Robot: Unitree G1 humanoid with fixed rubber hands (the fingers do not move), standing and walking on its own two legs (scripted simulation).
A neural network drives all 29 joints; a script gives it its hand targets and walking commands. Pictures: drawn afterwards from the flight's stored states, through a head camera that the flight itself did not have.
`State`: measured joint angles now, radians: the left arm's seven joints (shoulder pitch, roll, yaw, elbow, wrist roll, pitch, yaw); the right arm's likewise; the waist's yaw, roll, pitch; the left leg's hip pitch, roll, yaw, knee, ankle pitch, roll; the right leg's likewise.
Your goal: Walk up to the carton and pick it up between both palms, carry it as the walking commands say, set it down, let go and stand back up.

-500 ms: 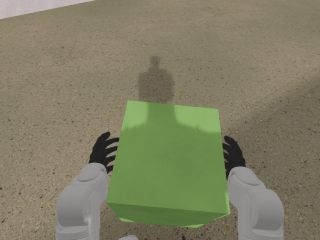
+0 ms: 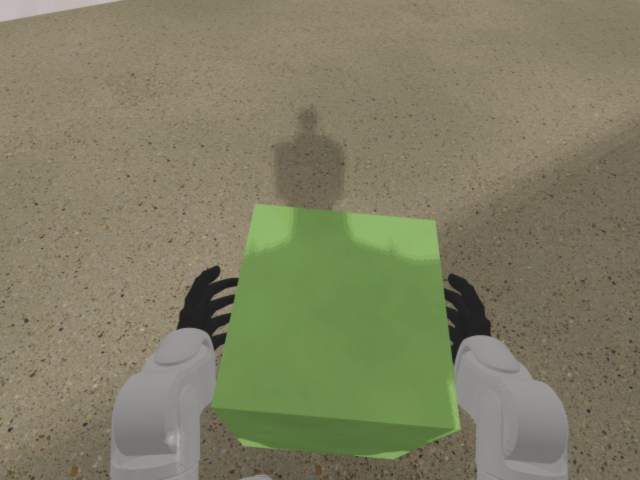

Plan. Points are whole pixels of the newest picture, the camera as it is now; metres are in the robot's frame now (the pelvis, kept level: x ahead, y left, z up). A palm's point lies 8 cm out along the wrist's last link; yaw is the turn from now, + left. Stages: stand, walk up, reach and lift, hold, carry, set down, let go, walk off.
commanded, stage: carry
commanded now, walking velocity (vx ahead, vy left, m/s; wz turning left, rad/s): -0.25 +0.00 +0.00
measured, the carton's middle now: (330, 343) +0.27 +0.01 +0.03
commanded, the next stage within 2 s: none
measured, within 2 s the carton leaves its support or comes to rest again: neither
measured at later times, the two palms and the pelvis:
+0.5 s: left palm out of the picture +0.06 +0.15 +0.08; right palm out of the picture +0.07 -0.15 +0.08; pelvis -0.18 +0.00 +0.00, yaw +0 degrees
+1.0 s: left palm out of the picture -0.12 +0.14 +0.08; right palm out of the picture -0.12 -0.15 +0.08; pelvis -0.36 -0.01 +0.00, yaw +0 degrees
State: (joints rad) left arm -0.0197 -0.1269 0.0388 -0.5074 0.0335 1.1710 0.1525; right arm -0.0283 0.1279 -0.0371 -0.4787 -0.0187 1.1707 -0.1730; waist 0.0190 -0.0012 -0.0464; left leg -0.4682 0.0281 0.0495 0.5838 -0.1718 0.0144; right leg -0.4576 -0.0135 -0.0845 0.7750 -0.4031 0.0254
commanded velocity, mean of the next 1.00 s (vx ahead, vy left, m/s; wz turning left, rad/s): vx -0.25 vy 0.00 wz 0.00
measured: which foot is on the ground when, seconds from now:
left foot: down 0.00-0.06, up 0.08-0.28, down 0.30-0.60, up 0.62-0.80, down 0.82-1.00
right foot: up 0.00-0.00, down 0.02-0.34, up 0.36-0.54, down 0.56-0.86, up 0.88-1.00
